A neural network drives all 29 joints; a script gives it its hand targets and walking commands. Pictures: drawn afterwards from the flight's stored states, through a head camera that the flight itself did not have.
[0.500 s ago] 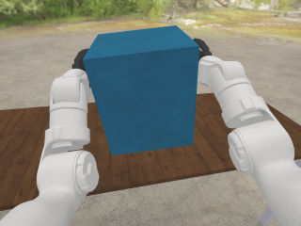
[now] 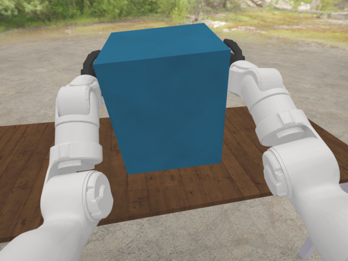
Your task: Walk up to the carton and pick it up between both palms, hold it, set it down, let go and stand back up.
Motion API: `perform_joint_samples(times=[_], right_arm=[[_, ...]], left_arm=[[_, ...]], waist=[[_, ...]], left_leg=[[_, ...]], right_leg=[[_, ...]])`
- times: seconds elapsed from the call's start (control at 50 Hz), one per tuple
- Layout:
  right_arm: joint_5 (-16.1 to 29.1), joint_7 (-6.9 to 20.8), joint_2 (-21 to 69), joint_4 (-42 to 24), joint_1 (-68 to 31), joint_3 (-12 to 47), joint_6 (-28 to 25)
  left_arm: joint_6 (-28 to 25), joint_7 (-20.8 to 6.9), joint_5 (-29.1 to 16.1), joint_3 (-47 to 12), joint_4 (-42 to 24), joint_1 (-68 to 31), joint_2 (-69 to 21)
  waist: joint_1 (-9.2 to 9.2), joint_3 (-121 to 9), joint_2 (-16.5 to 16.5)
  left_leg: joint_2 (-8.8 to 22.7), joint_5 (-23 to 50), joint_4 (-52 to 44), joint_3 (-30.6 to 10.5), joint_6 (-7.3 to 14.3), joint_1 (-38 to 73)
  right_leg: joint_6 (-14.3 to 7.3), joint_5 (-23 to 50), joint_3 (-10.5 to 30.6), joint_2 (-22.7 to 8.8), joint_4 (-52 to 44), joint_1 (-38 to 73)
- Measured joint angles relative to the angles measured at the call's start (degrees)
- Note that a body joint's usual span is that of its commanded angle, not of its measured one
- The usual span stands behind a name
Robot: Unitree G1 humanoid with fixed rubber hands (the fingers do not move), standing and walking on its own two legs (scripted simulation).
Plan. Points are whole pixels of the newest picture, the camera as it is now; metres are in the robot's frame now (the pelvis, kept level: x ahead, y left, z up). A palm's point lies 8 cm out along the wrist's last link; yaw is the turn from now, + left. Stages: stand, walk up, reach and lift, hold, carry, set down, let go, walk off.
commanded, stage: set down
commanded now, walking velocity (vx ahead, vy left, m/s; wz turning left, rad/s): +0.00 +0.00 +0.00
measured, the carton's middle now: (166, 97) +0.38 +0.00 +0.28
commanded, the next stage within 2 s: none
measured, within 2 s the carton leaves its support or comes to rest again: neither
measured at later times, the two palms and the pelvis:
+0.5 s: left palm (92, 102) +0.41 +0.17 +0.26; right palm (219, 96) +0.40 -0.13 +0.27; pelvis +0.00 +0.00 +0.00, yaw +1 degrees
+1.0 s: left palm (94, 107) +0.42 +0.17 +0.24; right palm (217, 101) +0.41 -0.13 +0.25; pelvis +0.00 +0.00 +0.00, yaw +0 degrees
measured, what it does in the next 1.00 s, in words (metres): stands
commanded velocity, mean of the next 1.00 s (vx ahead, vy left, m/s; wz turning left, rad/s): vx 0.00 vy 0.00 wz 0.00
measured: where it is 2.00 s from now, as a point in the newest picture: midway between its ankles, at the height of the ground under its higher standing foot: outside the picture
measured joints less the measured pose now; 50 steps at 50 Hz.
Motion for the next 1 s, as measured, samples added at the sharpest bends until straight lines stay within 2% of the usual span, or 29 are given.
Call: perform_joint_samples(times=[0.08, 0.18, 0.26, 0.36, 0.44, 0.52, 0.6, 0.74, 0.86, 1.0], right_arm=[[-4.1, 0.6, 1.4, 2.4, -2.7, -4.3, -3.8], [-11.3, 2.6, 3.8, 8.5, -5.8, -10.9, -9.5], [-14.0, 3.5, 5.4, 10.8, -4.0, -12.7, -13.5], [-13.5, 4.3, 7.0, 8.0, 2.3, -11.0, -18.4], [-11.7, 4.5, 7.1, 4.2, 6.9, -8.4, -21.2], [-10.7, 4.9, 6.5, 1.8, 9.2, -7.0, -22.2], [-11.0, 5.1, 6.0, 1.3, 9.5, -6.8, -22.1], [-14.2, 5.7, 5.9, 3.7, 8.0, -9.0, -21.7], [-17.2, 6.0, 6.8, 5.8, 7.5, -11.5, -22.3], [-19.0, 6.4, 7.9, 6.7, 8.4, -13.9, -24.1]], left_arm=[[-4.9, -0.2, 0.1, 2.8, 4.7, -4.2, 1.1], [-10.8, -3.0, 4.2, 6.0, 12.1, -8.9, 2.6], [-13.0, -4.5, 6.9, 5.4, 12.7, -7.3, 2.7], [-14.5, -4.2, 6.6, 2.7, 7.1, -1.3, 1.4], [-15.6, -2.4, 4.4, 0.2, 2.7, 2.9, 0.4], [-16.5, -0.8, 2.7, -1.2, 1.1, 4.6, -0.3], [-17.2, 0.2, 2.0, -1.3, 2.0, 4.3, -0.7], [-18.8, 0.2, 2.8, 0.7, 7.2, 1.5, -1.0], [-20.1, -0.6, 4.1, 2.0, 10.1, 0.8, -0.9], [-21.6, -0.8, 4.3, 1.2, 10.4, 2.3, -0.8]], waist=[[-0.50, 0.8, -0.7], [-0.84, 3.0, -2.7], [-0.78, 5.3, -4.2], [-0.84, 8.7, -5.6], [-1.04, 10.2, -5.8], [-1.10, 10.8, -5.2], [-0.93, 10.3, -4.0], [0.20, 9.1, -2.8], [0.89, 9.1, -3.3], [1.16, 9.8, -4.6]], left_leg=[[-0.3, 0.5, -0.8, -0.2, 0.1, 0.4], [-0.8, 1.4, -3.3, 0.0, 0.2, 3.5], [-0.9, 1.4, -4.4, 0.4, 0.3, 6.5], [-0.7, 0.5, -3.5, 0.4, 0.3, 8.3], [-0.5, -0.1, -2.1, 0.1, 0.2, 7.6], [-0.5, -0.2, -1.2, -0.1, 0.3, 6.2], [-0.6, 0.1, -1.2, 0.0, 0.5, 5.0], [-0.8, 0.9, -2.6, 0.9, 0.8, 4.6], [-0.8, 1.1, -3.5, 1.4, 0.8, 5.5], [-0.7, 0.9, -3.4, 1.4, 0.6, 5.8]], right_leg=[[0.0, 0.1, -0.3, -0.3, -0.1, 0.2], [0.1, 0.0, -0.2, -1.0, -0.8, 2.4], [0.1, -0.1, 0.0, -1.2, -1.7, 5.2], [0.0, -0.2, -0.2, -1.0, -2.4, 7.9], [0.0, -0.2, -0.7, -0.8, -2.5, 8.0], [0.1, 0.0, -1.1, -0.7, -2.2, 7.0], [0.3, 0.1, -1.1, -0.9, -1.9, 5.6], [0.6, 0.3, -0.5, -1.3, -1.7, 4.2], [0.5, 0.3, -0.3, -1.5, -1.9, 4.7], [0.4, 0.2, -0.5, -1.4, -2.0, 5.1]])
